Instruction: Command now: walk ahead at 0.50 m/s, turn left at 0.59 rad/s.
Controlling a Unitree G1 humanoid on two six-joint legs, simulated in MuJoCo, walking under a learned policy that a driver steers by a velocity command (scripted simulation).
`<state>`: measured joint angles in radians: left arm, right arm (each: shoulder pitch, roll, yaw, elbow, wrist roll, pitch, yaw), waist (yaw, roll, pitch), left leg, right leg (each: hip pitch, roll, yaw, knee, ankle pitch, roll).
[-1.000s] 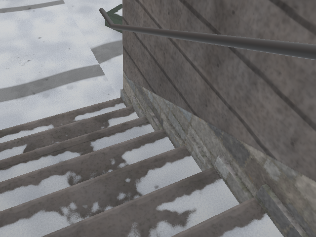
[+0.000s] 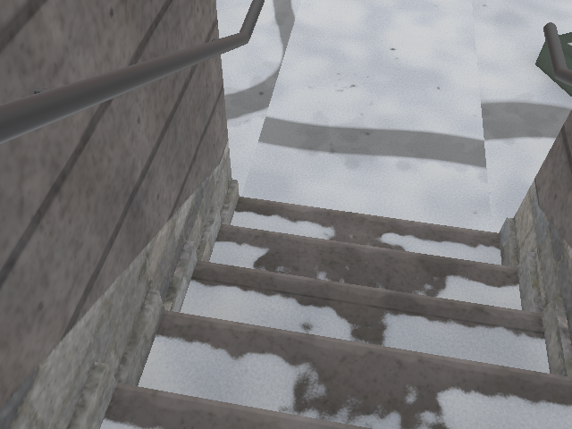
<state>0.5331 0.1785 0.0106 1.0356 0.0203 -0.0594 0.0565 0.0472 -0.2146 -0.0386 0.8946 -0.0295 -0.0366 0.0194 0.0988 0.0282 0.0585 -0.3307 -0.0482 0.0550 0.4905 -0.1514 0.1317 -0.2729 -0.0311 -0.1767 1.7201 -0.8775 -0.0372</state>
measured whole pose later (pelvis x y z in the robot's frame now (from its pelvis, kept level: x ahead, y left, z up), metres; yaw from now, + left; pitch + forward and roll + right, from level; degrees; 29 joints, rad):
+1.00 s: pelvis +0.52 -0.08 -0.20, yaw +8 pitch +0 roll +0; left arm 0.61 0.20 0.02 1.01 0.03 -0.09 0.03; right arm 0.03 -0.24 -0.06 0.91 -0.04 0.00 0.02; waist 0.10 0.04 -0.01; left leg -0.65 0.04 -0.07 0.70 0.37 0.03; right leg -0.14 0.12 0.01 0.73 -0.58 -0.11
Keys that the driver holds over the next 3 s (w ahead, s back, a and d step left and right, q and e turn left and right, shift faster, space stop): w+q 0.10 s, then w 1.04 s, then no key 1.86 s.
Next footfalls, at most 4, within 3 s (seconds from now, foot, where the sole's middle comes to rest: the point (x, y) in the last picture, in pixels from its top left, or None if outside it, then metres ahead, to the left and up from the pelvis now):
0.54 right None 0.45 -0.15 -0.94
1.18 left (295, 362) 0.78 0.07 -1.11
1.60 right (369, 366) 0.80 -0.16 -1.11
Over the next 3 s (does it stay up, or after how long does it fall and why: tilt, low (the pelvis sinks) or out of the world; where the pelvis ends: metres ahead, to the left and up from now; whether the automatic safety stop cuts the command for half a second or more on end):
stays up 0.73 -0.08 -0.33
